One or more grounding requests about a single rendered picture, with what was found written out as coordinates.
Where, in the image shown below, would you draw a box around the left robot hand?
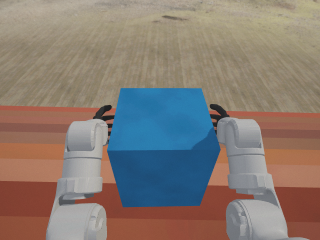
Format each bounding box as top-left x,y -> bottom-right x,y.
93,105 -> 115,144

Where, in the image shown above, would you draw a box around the right robot hand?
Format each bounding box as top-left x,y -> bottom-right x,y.
210,104 -> 230,135

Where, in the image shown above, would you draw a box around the right robot upper arm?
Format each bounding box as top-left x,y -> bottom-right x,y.
226,199 -> 309,240

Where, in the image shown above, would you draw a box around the right robot forearm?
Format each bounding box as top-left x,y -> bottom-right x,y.
216,117 -> 288,233

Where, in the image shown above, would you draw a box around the left robot forearm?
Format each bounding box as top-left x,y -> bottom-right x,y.
45,119 -> 109,240

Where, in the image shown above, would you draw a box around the carton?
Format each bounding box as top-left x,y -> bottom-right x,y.
107,88 -> 221,208

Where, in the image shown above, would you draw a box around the left robot upper arm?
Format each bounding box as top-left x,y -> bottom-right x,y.
46,203 -> 107,240

